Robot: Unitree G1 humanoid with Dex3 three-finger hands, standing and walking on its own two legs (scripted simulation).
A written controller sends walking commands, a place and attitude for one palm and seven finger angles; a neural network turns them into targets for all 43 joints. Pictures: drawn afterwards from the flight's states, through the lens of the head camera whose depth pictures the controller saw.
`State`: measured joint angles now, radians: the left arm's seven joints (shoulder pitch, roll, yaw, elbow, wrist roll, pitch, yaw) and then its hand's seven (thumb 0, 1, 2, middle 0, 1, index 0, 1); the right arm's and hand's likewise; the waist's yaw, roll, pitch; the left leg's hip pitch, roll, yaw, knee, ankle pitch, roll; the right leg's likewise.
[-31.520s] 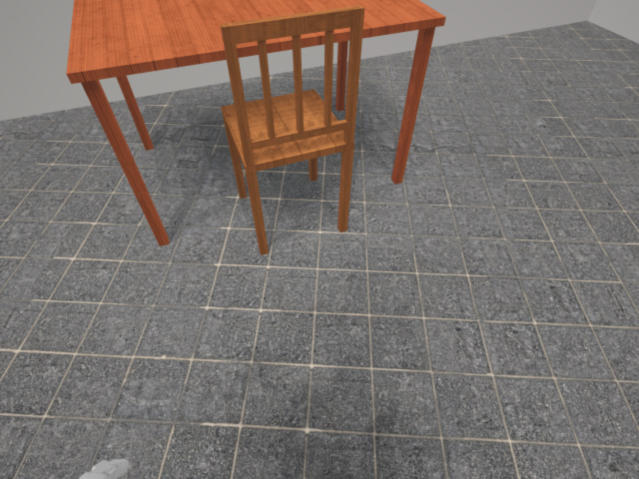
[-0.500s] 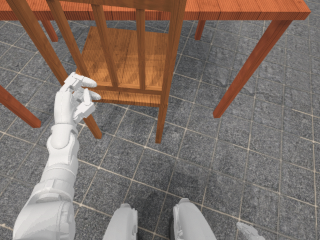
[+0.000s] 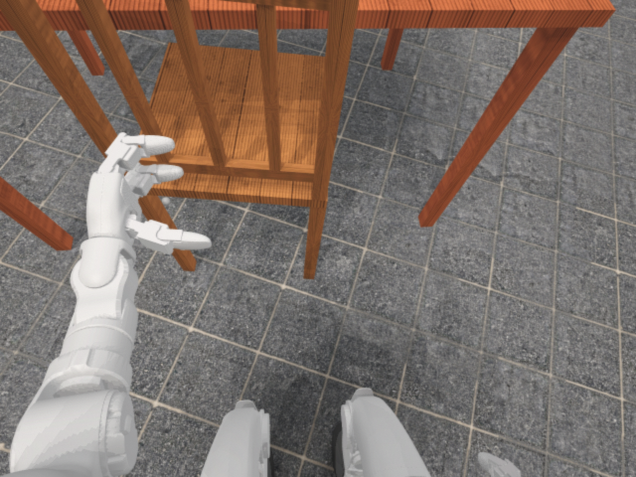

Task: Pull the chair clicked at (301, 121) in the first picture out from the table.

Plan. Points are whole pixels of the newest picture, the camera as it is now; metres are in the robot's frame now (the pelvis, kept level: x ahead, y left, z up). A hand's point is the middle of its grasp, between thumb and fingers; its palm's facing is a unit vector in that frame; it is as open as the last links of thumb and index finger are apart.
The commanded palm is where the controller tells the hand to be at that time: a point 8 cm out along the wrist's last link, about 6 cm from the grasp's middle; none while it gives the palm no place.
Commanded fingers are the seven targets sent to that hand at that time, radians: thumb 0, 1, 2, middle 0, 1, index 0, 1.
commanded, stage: open the thumb and straighten the fingers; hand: left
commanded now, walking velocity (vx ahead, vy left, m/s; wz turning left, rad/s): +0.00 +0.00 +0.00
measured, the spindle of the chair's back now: (202, 97) +0.60 +0.14 +0.03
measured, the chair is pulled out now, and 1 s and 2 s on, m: -0.08 -0.08 -0.08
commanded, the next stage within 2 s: draw the fingers out of the gap in 0.30 s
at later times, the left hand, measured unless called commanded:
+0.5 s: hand (170, 198) +0.45 +0.17 +0.02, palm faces +0.04 -1.00 -0.05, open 17.5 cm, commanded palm +0.41 +0.22 +0.02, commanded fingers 0.00 -0.55 0.20 0.00 0.00 0.00 0.00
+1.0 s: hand (160, 262) +0.37 +0.17 +0.01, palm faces +0.02 -1.00 -0.05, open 17.5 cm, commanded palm +0.34 +0.22 +0.02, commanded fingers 0.00 -0.55 0.20 0.00 0.00 0.00 0.00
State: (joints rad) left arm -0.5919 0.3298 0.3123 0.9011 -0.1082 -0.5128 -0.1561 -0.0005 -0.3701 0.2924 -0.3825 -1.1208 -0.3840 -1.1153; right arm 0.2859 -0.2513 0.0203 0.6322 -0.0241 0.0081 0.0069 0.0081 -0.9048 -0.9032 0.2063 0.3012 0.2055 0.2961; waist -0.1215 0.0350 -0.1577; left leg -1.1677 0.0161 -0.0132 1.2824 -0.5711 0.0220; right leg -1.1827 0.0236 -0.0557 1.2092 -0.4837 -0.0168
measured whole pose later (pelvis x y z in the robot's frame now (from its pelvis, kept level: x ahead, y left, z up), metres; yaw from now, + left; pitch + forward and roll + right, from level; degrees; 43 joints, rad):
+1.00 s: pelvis +0.01 +0.00 +0.01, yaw +1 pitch +24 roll -2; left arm -0.24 0.23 0.19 0.57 -0.15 -0.50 -0.15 -0.02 -0.55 0.20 0.00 0.00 0.00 0.00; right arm 0.21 -0.24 0.01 0.57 0.00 -0.01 0.00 0.01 -0.90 -0.90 0.21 0.30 0.21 0.30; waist -0.06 0.03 -0.17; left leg -1.10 0.01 -0.01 1.26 -0.58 0.02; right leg -1.11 0.02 -0.05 1.20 -0.50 -0.01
